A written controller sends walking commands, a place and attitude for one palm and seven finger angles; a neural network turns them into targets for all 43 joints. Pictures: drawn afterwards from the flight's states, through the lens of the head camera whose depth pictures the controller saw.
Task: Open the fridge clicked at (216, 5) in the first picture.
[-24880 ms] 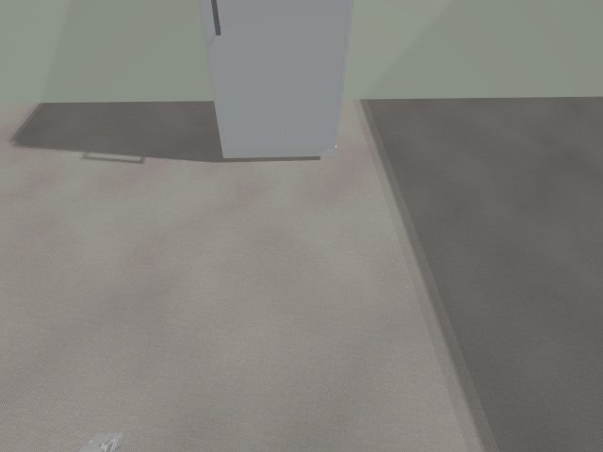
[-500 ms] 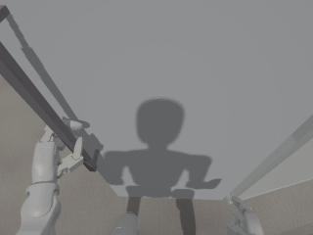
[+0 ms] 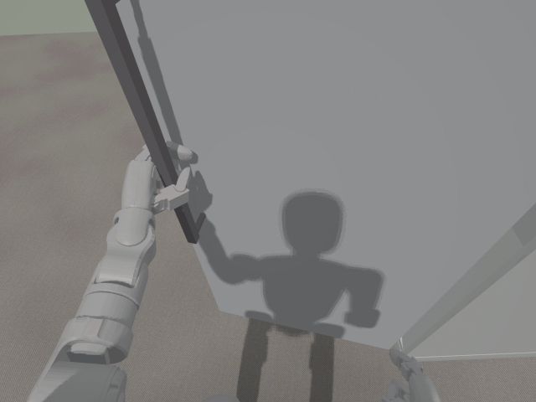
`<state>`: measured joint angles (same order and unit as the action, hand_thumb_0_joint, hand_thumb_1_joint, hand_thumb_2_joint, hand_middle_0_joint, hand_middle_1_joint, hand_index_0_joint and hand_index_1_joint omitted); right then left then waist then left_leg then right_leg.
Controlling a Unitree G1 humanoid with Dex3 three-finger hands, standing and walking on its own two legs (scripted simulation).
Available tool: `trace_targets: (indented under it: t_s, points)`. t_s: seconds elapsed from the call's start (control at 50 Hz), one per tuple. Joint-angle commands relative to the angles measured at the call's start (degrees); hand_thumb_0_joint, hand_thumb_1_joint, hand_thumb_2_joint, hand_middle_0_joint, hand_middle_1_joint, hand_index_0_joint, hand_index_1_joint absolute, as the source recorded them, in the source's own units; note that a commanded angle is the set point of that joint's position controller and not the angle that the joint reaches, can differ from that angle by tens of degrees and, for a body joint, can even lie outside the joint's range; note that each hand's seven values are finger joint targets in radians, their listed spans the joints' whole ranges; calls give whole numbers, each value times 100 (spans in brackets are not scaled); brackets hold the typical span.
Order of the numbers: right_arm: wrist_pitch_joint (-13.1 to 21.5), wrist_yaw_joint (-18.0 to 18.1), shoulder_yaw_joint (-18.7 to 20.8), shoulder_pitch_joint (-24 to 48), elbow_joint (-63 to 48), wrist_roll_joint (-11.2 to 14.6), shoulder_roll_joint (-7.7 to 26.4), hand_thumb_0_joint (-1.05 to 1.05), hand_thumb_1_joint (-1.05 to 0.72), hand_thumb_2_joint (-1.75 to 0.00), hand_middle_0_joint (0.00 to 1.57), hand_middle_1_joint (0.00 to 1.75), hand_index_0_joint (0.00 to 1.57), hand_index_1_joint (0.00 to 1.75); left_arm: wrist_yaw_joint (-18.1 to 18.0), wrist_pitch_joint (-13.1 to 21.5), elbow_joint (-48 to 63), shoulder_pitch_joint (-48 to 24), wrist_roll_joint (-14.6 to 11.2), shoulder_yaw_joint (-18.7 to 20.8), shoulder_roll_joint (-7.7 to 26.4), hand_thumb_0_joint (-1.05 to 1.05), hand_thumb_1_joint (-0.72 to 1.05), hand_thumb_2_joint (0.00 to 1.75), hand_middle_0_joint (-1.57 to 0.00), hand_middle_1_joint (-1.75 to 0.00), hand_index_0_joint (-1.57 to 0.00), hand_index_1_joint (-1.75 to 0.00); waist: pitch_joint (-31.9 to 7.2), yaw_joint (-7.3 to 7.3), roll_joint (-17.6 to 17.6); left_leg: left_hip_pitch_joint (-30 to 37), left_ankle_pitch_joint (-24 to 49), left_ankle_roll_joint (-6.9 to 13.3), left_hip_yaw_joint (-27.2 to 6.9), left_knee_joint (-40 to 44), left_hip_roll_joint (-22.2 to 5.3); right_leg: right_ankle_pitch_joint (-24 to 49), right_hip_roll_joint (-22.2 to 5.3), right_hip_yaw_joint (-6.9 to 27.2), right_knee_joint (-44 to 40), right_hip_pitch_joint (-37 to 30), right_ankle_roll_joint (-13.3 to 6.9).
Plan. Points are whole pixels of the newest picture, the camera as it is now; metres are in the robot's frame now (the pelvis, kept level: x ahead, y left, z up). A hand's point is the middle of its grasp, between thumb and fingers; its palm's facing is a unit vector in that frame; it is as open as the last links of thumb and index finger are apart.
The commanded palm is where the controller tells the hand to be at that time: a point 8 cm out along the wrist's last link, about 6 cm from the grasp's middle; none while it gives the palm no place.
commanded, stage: stop walking and hold the door back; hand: left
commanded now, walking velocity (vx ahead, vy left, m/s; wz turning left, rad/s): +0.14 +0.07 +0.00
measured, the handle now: (169, 150) +0.42 +0.20 +0.14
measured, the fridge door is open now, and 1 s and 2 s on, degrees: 75 74 72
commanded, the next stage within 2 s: loosen the grip on the handle in 0.94 s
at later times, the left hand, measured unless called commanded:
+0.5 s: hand (187, 177) +0.41 +0.18 +0.10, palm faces +0.11 -0.97 -0.20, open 5.3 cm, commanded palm +0.38 +0.24 +0.09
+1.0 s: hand (183, 187) +0.39 +0.18 +0.09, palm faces +0.04 -0.98 -0.19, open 5.1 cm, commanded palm +0.38 +0.24 +0.09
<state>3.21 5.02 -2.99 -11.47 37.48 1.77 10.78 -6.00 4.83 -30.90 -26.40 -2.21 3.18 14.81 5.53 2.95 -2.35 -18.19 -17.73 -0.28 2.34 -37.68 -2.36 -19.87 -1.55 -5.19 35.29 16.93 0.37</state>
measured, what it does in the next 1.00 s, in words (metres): steps on the spot: left foot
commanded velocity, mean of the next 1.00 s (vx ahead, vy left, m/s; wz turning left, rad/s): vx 0.02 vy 0.02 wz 0.00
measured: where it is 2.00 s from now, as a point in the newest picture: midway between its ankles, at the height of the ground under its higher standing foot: outside the picture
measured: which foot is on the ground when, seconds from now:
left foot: down 0.00-0.00, up 0.02-0.28, down 0.30-1.00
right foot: down 0.00-1.00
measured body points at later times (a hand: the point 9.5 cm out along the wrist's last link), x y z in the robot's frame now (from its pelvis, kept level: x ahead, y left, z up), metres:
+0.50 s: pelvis -0.01 +0.03 +0.00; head +0.03 +0.01 +0.45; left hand +0.40 +0.23 +0.11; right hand +0.07 -0.23 -0.12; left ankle +0.02 +0.16 -0.72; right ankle +0.02 -0.08 -0.72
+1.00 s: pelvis -0.01 +0.05 +0.01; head +0.01 +0.04 +0.46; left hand +0.38 +0.23 +0.11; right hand +0.10 -0.20 -0.10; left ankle +0.02 +0.16 -0.72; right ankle +0.02 -0.08 -0.72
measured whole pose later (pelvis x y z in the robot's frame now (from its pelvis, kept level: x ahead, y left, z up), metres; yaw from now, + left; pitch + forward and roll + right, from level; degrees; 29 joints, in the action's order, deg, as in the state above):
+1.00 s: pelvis -0.01 +0.05 +0.01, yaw -4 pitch -1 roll +0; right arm 2.0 5.9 -1.6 -12.6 39.4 1.1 12.9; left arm -3.6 11.3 -38.3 -27.4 -1.6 5.2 13.3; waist 3.7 -0.6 -1.3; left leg -16.2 -15.1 0.1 5.1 -32.1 -2.6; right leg -12.6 -1.4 -0.4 30.7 17.4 1.2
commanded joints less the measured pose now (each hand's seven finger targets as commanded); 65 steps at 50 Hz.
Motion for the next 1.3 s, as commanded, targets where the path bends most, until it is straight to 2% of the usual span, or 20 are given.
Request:
trace_targets:
  t_s: [0.0, 0.1, 0.22, 0.3, 0.34, 0.38, 0.42, 0.48, 0.56, 0.62, 0.66, 1.0, 1.02, 1.04, 1.06, 1.08, 1.1, 1.14, 1.22, 1.28]
  points:
    - [185, 211, 477, 353, -529, -54, 1040, 0, -90, -90, 20, 30, 20, 30, -75, 302, 139, -2634, 63, 835, 1636, 0, 90, 90, -45, -140, -45, -140, -1168, -39, 1327, -1706, -1479, -26, -292, -2289, 190, -180, -2414, 3670, -2279, -1419, -1210]
    - [245, 175, 391, 5, -114, -59, 1009, 0, -90, -90, 20, 30, 20, 30, -4, 592, -718, -3371, 124, 1164, 1899, 0, 90, 90, -45, -140, -45, -140, -1563, -240, 1279, -1011, -608, -54, -197, -1682, -71, 714, -1668, 1499, -1464, -1196, -881]
    - [352, 169, 424, -108, -191, -123, 997, 0, -90, -90, 20, 30, 20, 30, 36, 785, -565, -3038, 79, 1171, 1667, 0, 90, 90, -45, -140, -45, -140, -1722, -320, 1059, 880, 369, -39, 646, 991, 204, 20, -1097, 811, -1105, -535, -553]
    - [280, 89, 543, -40, -549, -17, 1233, 0, -90, -90, 20, 30, 20, 30, 145, 975, 132, -2734, -27, 902, 1246, 0, 90, 90, -45, -140, -45, -140, -1803, -273, -827, 1381, 1730, 893, -1799, 1796, -1591, -206, 88, 104, 770, 273, 64]
    - [245, 68, 447, 115, -540, -79, 1015, 0, -90, -90, 20, 30, 20, 30, 202, 959, 198, -2436, 47, 824, 1073, 0, 90, 90, -45, -140, -45, -140, -1446, -300, -1068, 581, 1196, 1043, -1452, 1899, -1630, -784, 20, 232, 666, -41, 48]
    - [224, 70, 490, -62, -493, -33, 1150, 0, -90, -90, 20, 30, 20, 30, 169, 932, 376, -2415, 87, 789, 1159, 0, 90, 90, -45, -140, -45, -140, -1544, -294, -838, 391, 1555, 653, -605, 1108, -1181, 374, -42, 224, -364, -712, 0]
    - [221, 76, 550, -164, -536, -22, 1139, 0, -90, -90, 20, 30, 20, 30, 127, 889, 486, -2155, 137, 954, 1444, 0, 90, 90, -45, -140, -45, -140, -1910, -388, 128, 212, 1380, 71, 190, 257, -525, 2256, -776, 1171, -943, -1347, -248]
    - [211, 101, 567, -170, -450, -1, 1095, 0, -90, -90, 20, 30, 20, 30, 113, 677, 73, -2153, 92, 1140, 1651, 0, 90, 90, -45, -140, -45, -140, -1825, -261, 1266, -423, -886, -145, -76, -480, -32, 2662, -1562, 2007, -1334, -1414, -765]
    - [207, 172, 459, -152, -338, -51, 1041, 0, -90, -90, 20, 30, 20, 30, 93, 723, 153, -2094, 94, 1325, 1733, 0, 90, 90, -45, -140, -45, -140, -2070, -356, 1354, 246, 427, -86, -98, 746, -79, 3375, -1224, 1188, -714, -1490, -516]
    - [159, 164, 492, -24, -441, -74, 1127, 0, -90, -90, 20, 30, 20, 30, 157, 808, 323, -1946, 67, 1086, 1408, 0, 90, 90, -45, -140, -45, -140, -2194, -262, 163, 1201, 2801, 179, -507, 1134, -731, 2301, -359, 503, -269, -809, 9]
    - [111, 114, 410, 154, -537, -78, 1025, 0, -90, -90, 20, 30, 20, 30, 206, 875, 357, -1886, 73, 802, 1049, 0, 90, 90, -45, -140, -45, -140, -1795, -265, -410, 689, 2106, 425, -898, 1441, -992, 1037, -121, 409, -256, -630, 80]
    - [106, 227, 472, -32, -385, -30, 1065, 0, -90, -90, 20, 30, 20, 30, 121, 824, -77, -2295, 54, 626, 1145, 0, 90, 90, -45, -140, -45, -140, -1749, -339, 491, 694, 904, 94, -178, 1062, -428, 1014, -450, 923, -1097, -385, -59]
    - [277, 38, 964, -295, -723, -194, 1156, 0, -90, -90, 20, 30, 20, 30, 213, 1041, 1421, -5296, 729, 2665, 4064, 0, 90, 90, -45, -140, -45, -140, -1598, -65, 1733, 543, 744, 236, -17, 931, -446, 1875, -367, 1191, -1436, -674, -139]
    - [646, -67, 586, 89, -616, -61, 1100, 0, -90, -90, 20, 30, 20, 30, 627, 568, -980, -4057, 625, 971, 1569, 0, 78, 84, -45, -140, -45, -140, -3251, -772, 1605, 657, 1971, 272, 33, 1588, 205, 2836, 125, 342, -335, -1036, -270]
    - [635, -37, 711, -318, -332, 124, 1243, 0, -90, -90, 20, 30, 20, 30, 638, 602, -873, -3217, 157, 1526, 1480, 0, 66, 78, -45, -140, -45, -140, -2835, -584, 1470, 652, 1905, 153, -47, 1025, 138, 2345, 83, 138, -338, -367, -197]
    - [544, -72, 627, -365, -425, 50, 1202, 0, -90, -90, 20, 30, 20, 30, 804, 659, -670, -2658, -5, 1083, 889, 0, 54, 73, -45, -140, -45, -140, -3079, -487, 1075, 720, 1629, 35, -122, 1042, 71, 1870, 122, 154, -339, -205, -131]
    - [541, -85, 619, -255, -408, 69, 1213, 0, -90, -90, 20, 30, 20, 30, 836, 736, -864, -2573, -112, 1439, 1178, 0, 42, 67, -45, -140, -45, -140, -2793, -308, -556, 1064, 1336, -60, 9, 978, 137, 1444, 28, 251, -490, 61, -202]
    - [632, -185, 541, -81, -505, -25, 1155, 0, -90, -90, 20, 30, 20, 30, 756, 1028, -311, -2923, -111, 1254, 1318, 0, 17, 55, -45, -140, -45, -140, -2356, -323, -1077, 801, 209, -51, -41, 1048, 219, 715, 69, 315, -614, 329, -262]
    - [709, -244, 536, -186, -658, -17, 1238, 0, -90, -90, 20, 30, 20, 30, 566, 1478, -697, -2960, 346, 710, 1244, 0, -31, 32, -45, -140, -45, -140, -1414, -606, 627, -310, -783, 189, -6, 942, 196, -378, 66, 433, -773, 808, -164]
    - [775, -202, 552, -220, -688, 49, 1295, 0, -90, -90, 20, 30, 20, 30, 619, 1516, -762, -3151, 7, 661, 1132, 0, -55, 20, -41, -135, -41, -135, -1642, -635, 1141, -394, -854, 212, 80, 790, 266, -873, 44, 617, -915, 744, -94]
